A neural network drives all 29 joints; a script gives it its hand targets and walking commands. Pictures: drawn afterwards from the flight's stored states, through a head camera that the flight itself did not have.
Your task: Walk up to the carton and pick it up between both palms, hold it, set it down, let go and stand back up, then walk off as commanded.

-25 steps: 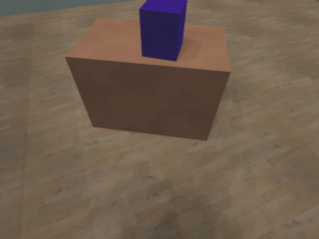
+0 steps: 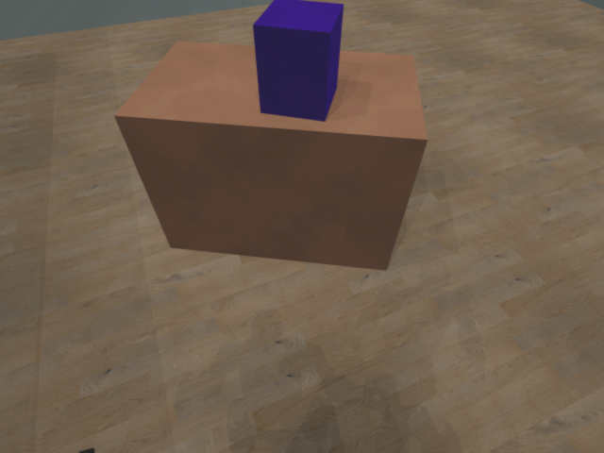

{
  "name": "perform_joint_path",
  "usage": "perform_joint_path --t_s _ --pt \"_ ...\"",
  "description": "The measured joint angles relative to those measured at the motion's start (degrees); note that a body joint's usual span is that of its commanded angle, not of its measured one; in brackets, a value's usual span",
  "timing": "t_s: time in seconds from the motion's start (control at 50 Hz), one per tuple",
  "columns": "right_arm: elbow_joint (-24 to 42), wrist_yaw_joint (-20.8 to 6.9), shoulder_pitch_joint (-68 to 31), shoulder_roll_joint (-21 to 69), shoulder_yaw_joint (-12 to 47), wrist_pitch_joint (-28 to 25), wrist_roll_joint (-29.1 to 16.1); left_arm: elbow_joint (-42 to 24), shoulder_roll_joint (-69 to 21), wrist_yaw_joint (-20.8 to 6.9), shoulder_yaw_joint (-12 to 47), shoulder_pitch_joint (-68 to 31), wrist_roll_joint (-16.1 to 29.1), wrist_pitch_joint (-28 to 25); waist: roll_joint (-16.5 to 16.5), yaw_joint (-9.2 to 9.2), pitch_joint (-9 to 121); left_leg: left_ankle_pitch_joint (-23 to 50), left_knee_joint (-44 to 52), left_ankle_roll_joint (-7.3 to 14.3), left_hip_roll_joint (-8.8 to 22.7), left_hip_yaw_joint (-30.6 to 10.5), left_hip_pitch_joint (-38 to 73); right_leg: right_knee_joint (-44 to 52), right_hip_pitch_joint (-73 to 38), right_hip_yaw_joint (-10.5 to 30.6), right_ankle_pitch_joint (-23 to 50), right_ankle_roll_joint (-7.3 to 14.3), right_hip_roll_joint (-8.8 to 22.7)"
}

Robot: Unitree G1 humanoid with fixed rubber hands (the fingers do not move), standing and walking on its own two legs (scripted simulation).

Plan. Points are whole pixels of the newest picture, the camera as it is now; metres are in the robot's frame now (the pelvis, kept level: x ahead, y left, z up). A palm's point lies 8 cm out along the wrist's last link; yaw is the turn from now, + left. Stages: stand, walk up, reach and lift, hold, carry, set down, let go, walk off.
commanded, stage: stand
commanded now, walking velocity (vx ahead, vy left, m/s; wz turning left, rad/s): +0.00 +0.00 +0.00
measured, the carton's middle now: (300, 60) +1.14 +0.00 -0.01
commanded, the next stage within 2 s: none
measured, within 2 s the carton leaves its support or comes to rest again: neither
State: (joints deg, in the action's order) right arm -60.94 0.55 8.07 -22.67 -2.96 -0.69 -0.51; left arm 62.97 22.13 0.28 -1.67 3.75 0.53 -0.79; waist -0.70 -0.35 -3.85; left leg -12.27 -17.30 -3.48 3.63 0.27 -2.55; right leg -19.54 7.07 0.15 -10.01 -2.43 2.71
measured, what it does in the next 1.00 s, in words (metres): stands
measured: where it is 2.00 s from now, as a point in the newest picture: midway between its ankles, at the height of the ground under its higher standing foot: outside the picture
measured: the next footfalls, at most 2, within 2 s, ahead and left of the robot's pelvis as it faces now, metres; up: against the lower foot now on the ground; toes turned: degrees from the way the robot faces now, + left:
none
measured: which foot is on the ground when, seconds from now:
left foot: down 0.00-1.00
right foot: down 0.00-1.00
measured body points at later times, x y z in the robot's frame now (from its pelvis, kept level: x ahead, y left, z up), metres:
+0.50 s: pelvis -0.01 +0.00 +0.00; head +0.00 +0.00 +0.45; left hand +0.08 +0.32 -0.12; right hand +0.07 -0.32 -0.12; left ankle -0.03 +0.16 -0.75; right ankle +0.01 -0.15 -0.75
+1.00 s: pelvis +0.00 +0.00 +0.00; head +0.01 +0.00 +0.45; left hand +0.07 +0.33 -0.12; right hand +0.07 -0.31 -0.13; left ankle -0.03 +0.16 -0.75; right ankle +0.01 -0.15 -0.75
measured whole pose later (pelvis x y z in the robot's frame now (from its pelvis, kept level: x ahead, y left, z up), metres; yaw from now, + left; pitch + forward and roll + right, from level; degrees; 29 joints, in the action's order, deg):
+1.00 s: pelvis +0.00 +0.00 +0.00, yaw +0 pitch -2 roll +0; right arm -59.6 0.4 9.0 -21.7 -2.4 -0.9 0.1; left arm 62.5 23.2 0.4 -1.5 7.1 0.3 -0.6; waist -0.6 0.1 -3.8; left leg -12.2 -17.8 -3.3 3.8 1.2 -3.1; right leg -19.1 7.4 0.0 -9.2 -2.8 3.1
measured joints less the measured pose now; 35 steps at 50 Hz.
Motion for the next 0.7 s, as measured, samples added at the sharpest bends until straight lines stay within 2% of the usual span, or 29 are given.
perform_joint_path --t_s 0.26,0.7 --pt "0.0 0.0 0.9 0.3 -0.1 0.3 0.6 0.3 -0.4 0.1 0.2 2.3 0.0 0.5 0.0 0.06 0.6 -0.4 -0.7 -0.2 0.7 0.6 0.0 0.4 -0.2 0.2 0.3 0.1 -0.5" --pt "0.6 -0.2 2.4 0.5 0.1 0.2 0.7 0.1 1.1 -0.1 0.2 3.3 -0.1 0.2 0.2 0.04 -0.2 0.3 -0.5 0.3 0.0 1.1 -0.4 0.5 0.3 0.3 1.1 -0.4 0.4"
